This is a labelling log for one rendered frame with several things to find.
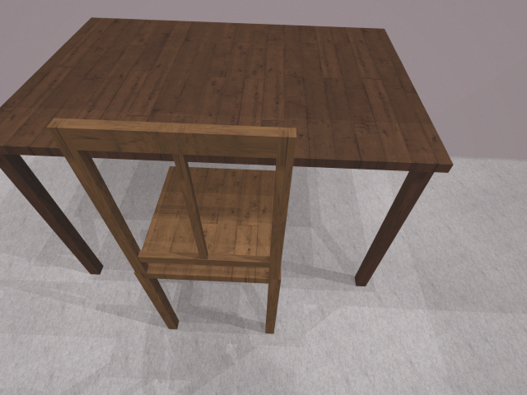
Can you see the chair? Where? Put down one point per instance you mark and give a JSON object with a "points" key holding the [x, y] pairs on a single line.
{"points": [[210, 224]]}

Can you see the table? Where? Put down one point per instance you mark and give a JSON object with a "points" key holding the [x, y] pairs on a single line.
{"points": [[344, 89]]}

